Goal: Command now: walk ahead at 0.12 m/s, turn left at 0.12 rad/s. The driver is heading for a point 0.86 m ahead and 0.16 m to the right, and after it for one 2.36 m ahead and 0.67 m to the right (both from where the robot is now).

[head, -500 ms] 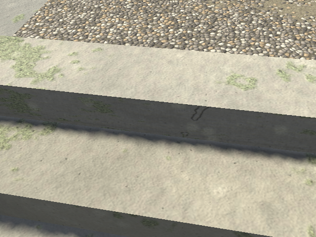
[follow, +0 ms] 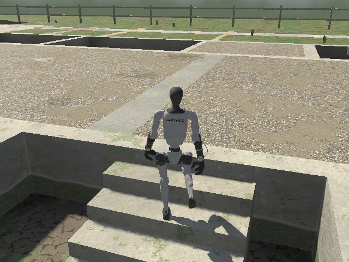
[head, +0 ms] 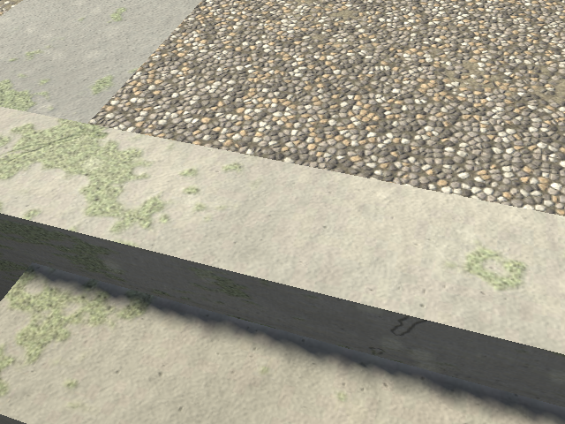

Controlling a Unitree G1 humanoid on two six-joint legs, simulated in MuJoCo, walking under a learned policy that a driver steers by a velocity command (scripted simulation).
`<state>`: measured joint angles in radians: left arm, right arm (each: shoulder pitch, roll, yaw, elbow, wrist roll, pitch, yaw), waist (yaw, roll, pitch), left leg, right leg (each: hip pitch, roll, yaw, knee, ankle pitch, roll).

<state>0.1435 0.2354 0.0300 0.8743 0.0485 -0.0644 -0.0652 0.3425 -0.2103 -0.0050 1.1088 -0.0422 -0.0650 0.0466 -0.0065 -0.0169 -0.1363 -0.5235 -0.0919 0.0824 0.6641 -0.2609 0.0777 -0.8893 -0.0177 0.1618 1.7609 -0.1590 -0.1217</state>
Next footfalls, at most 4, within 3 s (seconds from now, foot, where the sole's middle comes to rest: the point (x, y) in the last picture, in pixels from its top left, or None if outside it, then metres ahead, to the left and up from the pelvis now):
0.18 right None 0.11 -0.15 -0.75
1.80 right None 0.43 -0.10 -0.57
2.26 left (249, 230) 0.82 0.11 -0.39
2.94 right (397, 171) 1.00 -0.24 -0.39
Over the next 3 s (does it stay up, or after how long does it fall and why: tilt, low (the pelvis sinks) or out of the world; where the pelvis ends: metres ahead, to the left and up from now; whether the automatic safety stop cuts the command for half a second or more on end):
stays up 0.98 -0.12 0.36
